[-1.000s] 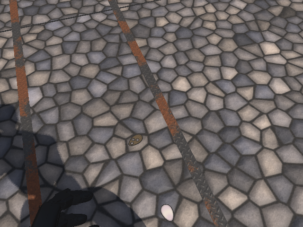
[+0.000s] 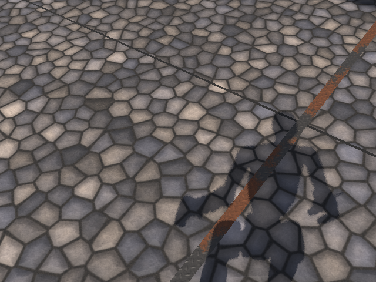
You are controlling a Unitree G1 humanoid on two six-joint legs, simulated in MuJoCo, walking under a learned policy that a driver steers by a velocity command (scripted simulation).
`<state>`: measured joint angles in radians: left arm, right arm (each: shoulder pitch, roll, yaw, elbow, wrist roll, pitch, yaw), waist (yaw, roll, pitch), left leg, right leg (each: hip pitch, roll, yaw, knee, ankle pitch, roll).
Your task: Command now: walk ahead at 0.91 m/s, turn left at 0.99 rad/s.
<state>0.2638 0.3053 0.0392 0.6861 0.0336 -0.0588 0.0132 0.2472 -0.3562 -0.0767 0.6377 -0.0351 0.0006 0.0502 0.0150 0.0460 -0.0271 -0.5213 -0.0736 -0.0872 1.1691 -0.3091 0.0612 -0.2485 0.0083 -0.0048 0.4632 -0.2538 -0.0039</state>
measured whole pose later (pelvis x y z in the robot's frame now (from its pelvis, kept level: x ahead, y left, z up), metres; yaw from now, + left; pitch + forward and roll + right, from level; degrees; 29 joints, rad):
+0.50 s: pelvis +0.38 +0.07 -0.01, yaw +20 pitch +0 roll +1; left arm 0.38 0.23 0.00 0.81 0.02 -0.07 -0.01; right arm 0.29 -0.31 -0.04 0.80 -0.03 -0.03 0.00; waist 0.05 0.02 0.02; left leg -0.23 -0.16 0.06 0.51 -0.28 0.16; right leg -0.41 -0.10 0.01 1.33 -0.31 -0.04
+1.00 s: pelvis +0.85 +0.19 +0.00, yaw +22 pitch +0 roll -3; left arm 0.44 0.29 0.05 0.92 0.03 -0.08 -0.02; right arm 0.17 -0.28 0.00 0.75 -0.04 -0.06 0.03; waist 0.02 0.03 0.01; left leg -0.63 0.07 -0.06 1.21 -0.27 0.08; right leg -0.15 0.08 -0.09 0.40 -0.26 -0.06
